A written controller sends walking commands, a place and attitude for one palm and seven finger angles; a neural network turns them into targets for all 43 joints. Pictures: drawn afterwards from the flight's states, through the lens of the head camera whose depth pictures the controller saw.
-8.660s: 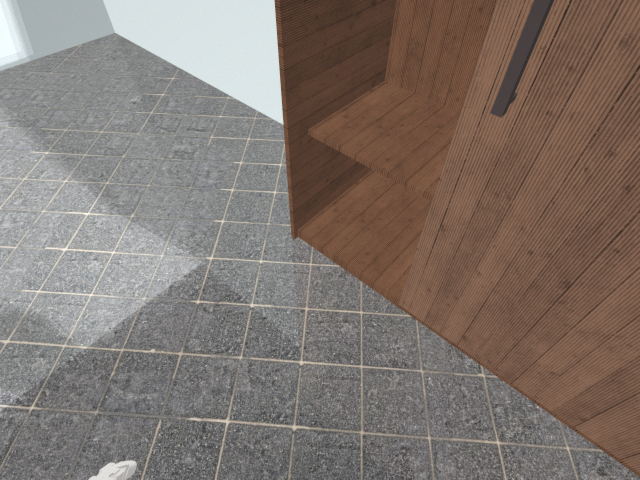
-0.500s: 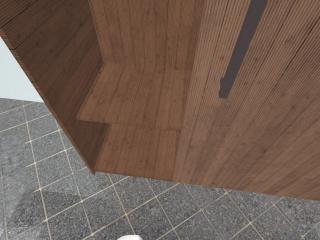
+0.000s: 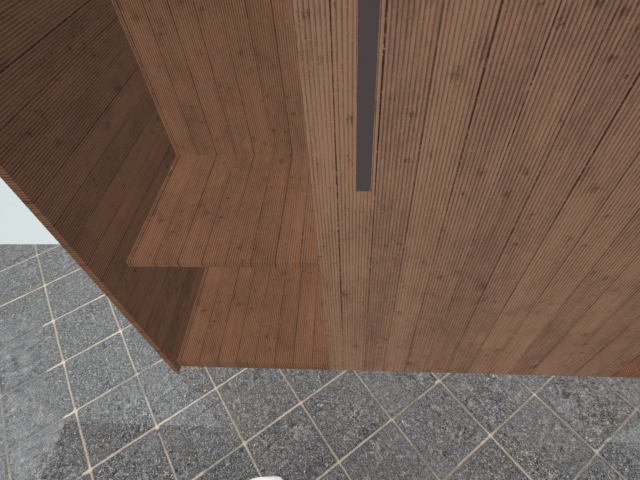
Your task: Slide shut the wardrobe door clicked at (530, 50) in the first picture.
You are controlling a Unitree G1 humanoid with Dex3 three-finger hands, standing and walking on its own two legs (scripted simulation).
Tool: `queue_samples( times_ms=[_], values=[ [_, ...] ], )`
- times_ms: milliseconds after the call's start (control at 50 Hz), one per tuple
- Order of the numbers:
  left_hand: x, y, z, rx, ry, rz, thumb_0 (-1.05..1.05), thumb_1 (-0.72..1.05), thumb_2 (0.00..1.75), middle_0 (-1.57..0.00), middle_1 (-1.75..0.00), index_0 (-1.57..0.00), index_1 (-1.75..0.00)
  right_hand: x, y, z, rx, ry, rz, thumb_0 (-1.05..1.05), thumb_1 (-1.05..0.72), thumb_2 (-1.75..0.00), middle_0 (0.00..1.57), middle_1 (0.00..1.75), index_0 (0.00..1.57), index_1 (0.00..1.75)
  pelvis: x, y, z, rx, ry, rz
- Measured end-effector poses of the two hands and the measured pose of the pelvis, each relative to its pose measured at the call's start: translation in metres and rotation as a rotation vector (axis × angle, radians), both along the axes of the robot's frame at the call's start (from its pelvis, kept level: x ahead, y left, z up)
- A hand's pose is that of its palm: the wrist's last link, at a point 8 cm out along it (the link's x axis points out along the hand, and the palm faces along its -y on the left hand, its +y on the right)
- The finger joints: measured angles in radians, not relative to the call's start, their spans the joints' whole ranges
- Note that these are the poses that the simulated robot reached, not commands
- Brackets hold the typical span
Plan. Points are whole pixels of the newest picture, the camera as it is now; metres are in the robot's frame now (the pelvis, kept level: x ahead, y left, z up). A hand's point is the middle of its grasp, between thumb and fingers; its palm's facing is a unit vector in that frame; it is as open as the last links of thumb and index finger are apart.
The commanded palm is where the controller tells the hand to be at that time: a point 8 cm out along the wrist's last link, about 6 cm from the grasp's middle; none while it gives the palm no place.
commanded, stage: come to a stop and stand still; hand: right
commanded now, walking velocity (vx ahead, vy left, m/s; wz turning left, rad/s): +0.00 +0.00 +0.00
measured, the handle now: (365, 95) +0.51 -0.05 +0.23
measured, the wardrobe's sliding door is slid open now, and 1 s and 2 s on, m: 0.51 0.51 0.51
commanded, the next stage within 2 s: look again from close up in 0.82 s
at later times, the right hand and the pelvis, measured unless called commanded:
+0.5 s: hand out of the picture -0.03 -0.15 -0.16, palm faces +0.01 +0.97 -0.22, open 7.4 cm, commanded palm none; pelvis -0.03 +0.02 +0.01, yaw +2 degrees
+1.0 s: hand out of the picture -0.07 -0.10 -0.17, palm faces +0.03 +0.98 -0.17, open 7.4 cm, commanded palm none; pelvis -0.03 +0.04 +0.00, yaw +1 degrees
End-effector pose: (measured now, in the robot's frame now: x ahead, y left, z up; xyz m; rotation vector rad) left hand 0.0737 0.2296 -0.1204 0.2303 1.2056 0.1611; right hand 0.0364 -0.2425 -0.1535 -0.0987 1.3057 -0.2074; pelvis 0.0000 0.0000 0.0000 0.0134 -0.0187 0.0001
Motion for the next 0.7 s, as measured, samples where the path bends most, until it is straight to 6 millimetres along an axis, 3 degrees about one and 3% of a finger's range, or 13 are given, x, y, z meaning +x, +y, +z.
queue_samples(
  times_ms=[200,340,500,700],
  values=[
    [-0.044,-0.013,-0.011,-0.045,0.067,0.070,0.00,0.93,0.90,-0.21,-0.30,-0.20,-0.30,-0.061,-0.006,0.015,-0.023,0.169,0.024,0.01,-0.91,-0.90,0.20,0.30,0.20,0.30,-0.010,-0.010,0.007,-0.030,0.030,0.027],
    [-0.096,-0.006,-0.033,-0.112,0.148,0.126,0.00,0.93,0.90,-0.20,-0.30,-0.20,-0.30,-0.069,0.012,0.027,-0.063,0.141,0.050,0.01,-0.91,-0.90,0.20,0.30,0.20,0.30,-0.021,0.000,0.005,-0.036,0.005,0.028],
    [-0.146,-0.003,-0.034,-0.154,0.234,0.141,0.00,0.91,0.90,-0.20,-0.30,-0.20,-0.30,-0.069,0.046,0.023,-0.032,0.080,0.071,0.01,-0.91,-0.90,0.20,0.30,0.20,0.30,-0.033,0.020,0.006,-0.037,-0.023,0.026],
    [-0.180,0.009,-0.028,-0.139,0.326,0.153,0.00,0.91,0.90,-0.20,-0.30,-0.20,-0.30,-0.096,0.078,0.015,0.025,0.135,0.039,0.01,-0.91,-0.90,0.20,0.30,0.20,0.30,-0.038,0.038,0.005,-0.030,-0.014,0.017]
  ],
)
